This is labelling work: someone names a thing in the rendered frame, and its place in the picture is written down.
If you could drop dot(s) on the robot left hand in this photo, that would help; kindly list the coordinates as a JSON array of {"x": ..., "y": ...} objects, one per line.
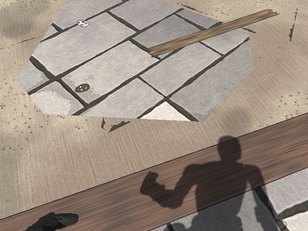
[{"x": 52, "y": 222}]

